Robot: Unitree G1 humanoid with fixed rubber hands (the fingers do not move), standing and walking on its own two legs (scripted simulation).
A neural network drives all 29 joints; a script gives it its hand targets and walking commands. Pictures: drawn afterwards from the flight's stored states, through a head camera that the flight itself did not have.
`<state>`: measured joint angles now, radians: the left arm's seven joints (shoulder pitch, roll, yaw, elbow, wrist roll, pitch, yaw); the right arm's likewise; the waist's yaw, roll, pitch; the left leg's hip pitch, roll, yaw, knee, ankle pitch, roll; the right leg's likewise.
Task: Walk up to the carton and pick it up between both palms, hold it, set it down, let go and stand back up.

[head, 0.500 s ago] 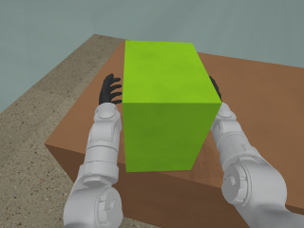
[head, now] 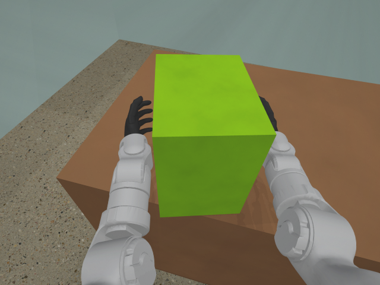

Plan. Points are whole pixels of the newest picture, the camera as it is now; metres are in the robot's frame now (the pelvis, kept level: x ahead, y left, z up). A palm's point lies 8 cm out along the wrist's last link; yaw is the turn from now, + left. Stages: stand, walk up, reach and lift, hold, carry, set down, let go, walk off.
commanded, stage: set down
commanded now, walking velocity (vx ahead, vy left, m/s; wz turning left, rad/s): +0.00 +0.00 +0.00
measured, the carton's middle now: (199, 136) +0.44 +0.04 +0.08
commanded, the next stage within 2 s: none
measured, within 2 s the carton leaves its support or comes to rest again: rests again in 0.90 s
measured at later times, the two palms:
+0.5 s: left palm (134, 136) +0.39 +0.18 +0.11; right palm (265, 131) +0.45 -0.10 +0.11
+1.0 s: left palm (141, 129) +0.40 +0.17 +0.12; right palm (274, 120) +0.48 -0.12 +0.12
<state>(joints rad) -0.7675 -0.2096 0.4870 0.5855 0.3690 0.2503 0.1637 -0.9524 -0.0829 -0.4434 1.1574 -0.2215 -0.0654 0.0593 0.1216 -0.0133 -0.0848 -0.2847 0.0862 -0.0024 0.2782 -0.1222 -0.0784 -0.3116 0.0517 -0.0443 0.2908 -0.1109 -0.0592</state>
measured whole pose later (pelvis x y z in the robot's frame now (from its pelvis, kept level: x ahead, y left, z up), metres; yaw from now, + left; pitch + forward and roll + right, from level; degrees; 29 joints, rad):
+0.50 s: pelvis +0.00 +0.00 +0.00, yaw +0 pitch +7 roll +0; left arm -0.75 -0.21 0.46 0.60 0.35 0.24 0.18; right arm -0.95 -0.09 -0.46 1.16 -0.22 -0.07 0.08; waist 0.13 -0.02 -0.07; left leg -0.27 0.09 0.02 0.29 -0.14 -0.07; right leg -0.30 0.05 -0.05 0.30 -0.13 -0.06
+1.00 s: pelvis -0.01 +0.00 -0.01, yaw -2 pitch +12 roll -1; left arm -0.84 -0.10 0.23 0.61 0.05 0.35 0.32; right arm -1.07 -0.28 -0.05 1.15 0.22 0.09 0.01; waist 0.18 0.02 -0.11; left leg -0.45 0.11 0.03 0.41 -0.17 -0.08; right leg -0.46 0.07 -0.04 0.36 -0.11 -0.06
